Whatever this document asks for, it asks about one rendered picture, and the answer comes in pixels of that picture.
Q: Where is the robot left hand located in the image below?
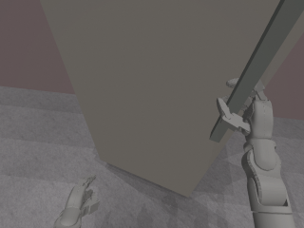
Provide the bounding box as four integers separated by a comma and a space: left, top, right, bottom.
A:
65, 173, 100, 217

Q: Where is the fridge door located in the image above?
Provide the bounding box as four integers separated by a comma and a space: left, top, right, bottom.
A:
40, 0, 304, 198

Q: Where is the robot right hand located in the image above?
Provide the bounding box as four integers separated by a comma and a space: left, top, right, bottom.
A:
217, 78, 274, 142

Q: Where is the robot left forearm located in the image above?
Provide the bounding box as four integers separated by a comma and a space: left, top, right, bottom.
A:
53, 207, 82, 228

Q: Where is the handle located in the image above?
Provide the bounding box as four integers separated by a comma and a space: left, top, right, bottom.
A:
209, 0, 304, 143

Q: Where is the robot right forearm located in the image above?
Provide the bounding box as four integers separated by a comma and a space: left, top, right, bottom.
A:
241, 138, 296, 228

